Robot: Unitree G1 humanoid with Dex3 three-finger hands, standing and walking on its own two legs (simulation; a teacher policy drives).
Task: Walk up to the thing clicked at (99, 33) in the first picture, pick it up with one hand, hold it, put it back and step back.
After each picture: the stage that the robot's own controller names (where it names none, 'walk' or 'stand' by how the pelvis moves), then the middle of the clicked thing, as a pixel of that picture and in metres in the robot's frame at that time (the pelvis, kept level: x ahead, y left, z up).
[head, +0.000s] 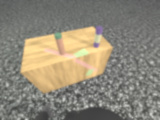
stand; (97, 38) +0.85 -0.04 -0.02
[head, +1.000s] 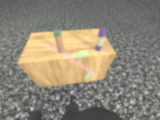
walk; (100, 40) +0.78 -0.04 +0.00
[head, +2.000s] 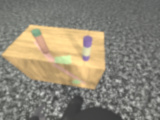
walk; (86, 49) +0.56 +0.12 -0.01
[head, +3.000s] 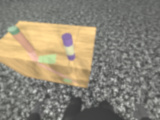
stand; (69, 48) +0.50 +0.21 +0.02
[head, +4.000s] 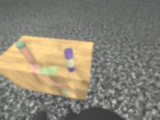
stand; (70, 61) +0.47 +0.20 -0.03
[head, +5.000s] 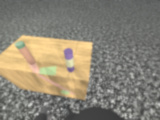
stand; (69, 61) +0.47 +0.20 -0.03
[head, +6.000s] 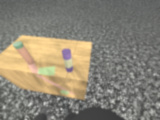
stand; (68, 61) +0.47 +0.21 -0.03
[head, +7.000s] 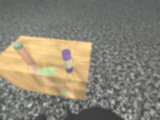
stand; (68, 62) +0.46 +0.21 -0.03
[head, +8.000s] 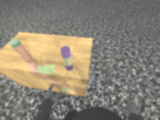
rise first; (67, 59) +0.46 +0.22 -0.02
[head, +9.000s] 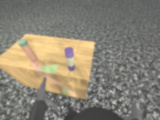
go down; (70, 60) +0.47 +0.22 -0.02
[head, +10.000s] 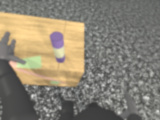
go down; (59, 50) +0.46 +0.20 +0.03
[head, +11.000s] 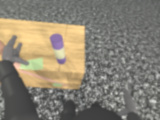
approach; (59, 51) +0.47 +0.21 +0.04
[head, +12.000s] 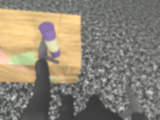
close in; (52, 43) +0.49 +0.22 +0.07
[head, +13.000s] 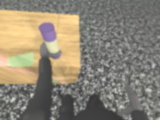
lift; (52, 44) +0.48 +0.21 +0.07
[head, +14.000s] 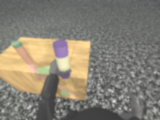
lift; (63, 62) +0.32 +0.18 +0.17
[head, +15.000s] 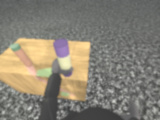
hold; (64, 60) +0.33 +0.17 +0.17
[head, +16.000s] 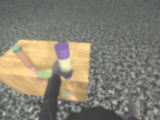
hold; (65, 63) +0.32 +0.17 +0.15
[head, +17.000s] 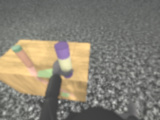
crouch; (65, 62) +0.33 +0.17 +0.15
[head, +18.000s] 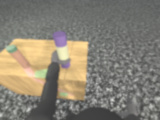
crouch; (62, 52) +0.41 +0.19 +0.16
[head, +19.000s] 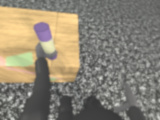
lower; (48, 44) +0.48 +0.23 +0.05
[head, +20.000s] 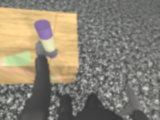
lower; (48, 42) +0.49 +0.22 +0.08
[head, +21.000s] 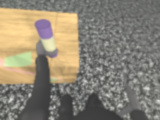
lower; (48, 42) +0.49 +0.22 +0.08
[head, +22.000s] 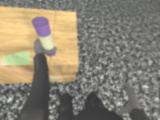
lower; (47, 40) +0.50 +0.22 +0.08
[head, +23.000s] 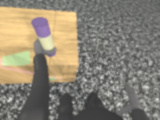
rest; (46, 41) +0.50 +0.22 +0.08
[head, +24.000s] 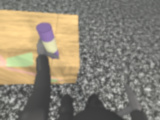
withdraw; (50, 44) +0.48 +0.22 +0.07
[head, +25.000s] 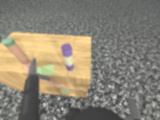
sink last; (68, 58) +0.45 +0.19 +0.02
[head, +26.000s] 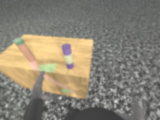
stand; (68, 57) +0.48 +0.22 +0.02
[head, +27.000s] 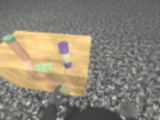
stand; (65, 56) +0.46 +0.22 +0.03
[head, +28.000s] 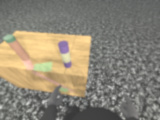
stand; (65, 56) +0.47 +0.22 +0.04
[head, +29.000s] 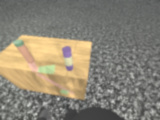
stand; (68, 59) +0.48 +0.22 -0.01
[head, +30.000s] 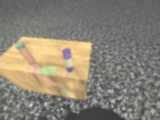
stand; (68, 61) +0.48 +0.22 -0.03
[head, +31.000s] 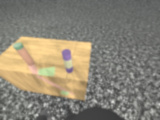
stand; (68, 62) +0.46 +0.21 -0.03
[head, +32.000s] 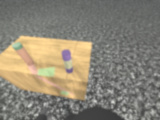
stand; (68, 62) +0.45 +0.21 -0.03
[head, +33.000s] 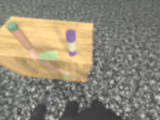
walk; (71, 44) +0.55 +0.17 -0.01
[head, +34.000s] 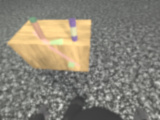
walk; (73, 30) +0.82 +0.27 +0.00
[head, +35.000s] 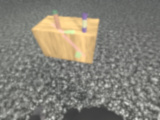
stand; (84, 23) +1.14 +0.19 +0.00
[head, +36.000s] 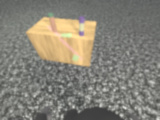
stand; (81, 26) +1.08 +0.19 -0.02
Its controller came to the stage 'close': yes
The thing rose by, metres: 0.19
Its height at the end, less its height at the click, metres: +0.00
